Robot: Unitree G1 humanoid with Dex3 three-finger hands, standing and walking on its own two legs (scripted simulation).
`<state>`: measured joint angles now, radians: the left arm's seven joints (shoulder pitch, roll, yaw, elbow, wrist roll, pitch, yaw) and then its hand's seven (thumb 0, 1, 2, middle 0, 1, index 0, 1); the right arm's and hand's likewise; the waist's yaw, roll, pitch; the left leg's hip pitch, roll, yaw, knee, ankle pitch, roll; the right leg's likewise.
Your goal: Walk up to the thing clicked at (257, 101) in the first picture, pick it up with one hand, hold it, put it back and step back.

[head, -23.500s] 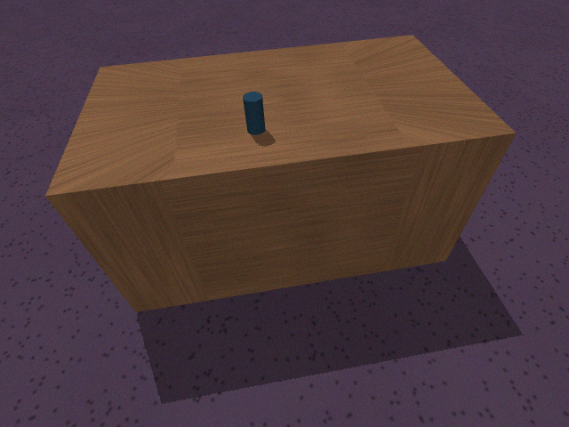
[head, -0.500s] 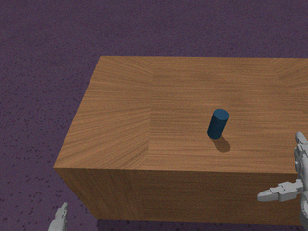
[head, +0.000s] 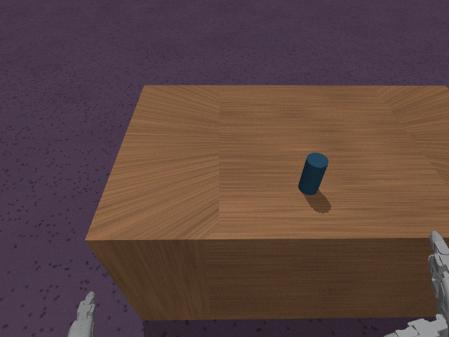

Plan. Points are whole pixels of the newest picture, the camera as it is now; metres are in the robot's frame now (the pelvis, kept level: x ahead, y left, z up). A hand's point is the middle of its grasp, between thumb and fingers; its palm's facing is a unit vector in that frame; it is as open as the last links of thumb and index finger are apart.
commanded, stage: home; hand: right
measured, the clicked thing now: (312, 174) +0.53 -0.22 -0.06
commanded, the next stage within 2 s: none
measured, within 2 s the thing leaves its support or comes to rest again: neither
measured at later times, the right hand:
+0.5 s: hand (346, 334) +0.16 -0.19 -0.08, palm faces +0.07 +0.97 -0.23, open 17.5 cm
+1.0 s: hand (338, 316) +0.19 -0.19 -0.10, palm faces +0.01 +0.97 -0.26, open 17.6 cm
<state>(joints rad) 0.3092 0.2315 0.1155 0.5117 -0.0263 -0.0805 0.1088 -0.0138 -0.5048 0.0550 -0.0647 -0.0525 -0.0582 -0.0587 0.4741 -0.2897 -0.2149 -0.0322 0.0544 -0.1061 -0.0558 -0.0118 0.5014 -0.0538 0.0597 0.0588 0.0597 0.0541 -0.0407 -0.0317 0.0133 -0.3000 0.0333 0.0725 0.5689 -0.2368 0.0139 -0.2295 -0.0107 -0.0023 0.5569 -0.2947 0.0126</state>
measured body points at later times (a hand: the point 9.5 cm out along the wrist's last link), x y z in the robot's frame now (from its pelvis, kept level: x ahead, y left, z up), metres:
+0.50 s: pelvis +0.00 -0.01 +0.01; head +0.02 +0.00 +0.46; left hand +0.17 +0.22 -0.08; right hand +0.15 -0.24 -0.06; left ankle +0.05 +0.11 -0.73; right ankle +0.00 -0.13 -0.73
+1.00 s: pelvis +0.03 -0.02 +0.01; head +0.04 -0.01 +0.46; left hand +0.16 +0.23 -0.10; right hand +0.19 -0.24 -0.08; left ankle +0.05 +0.11 -0.73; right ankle +0.00 -0.13 -0.73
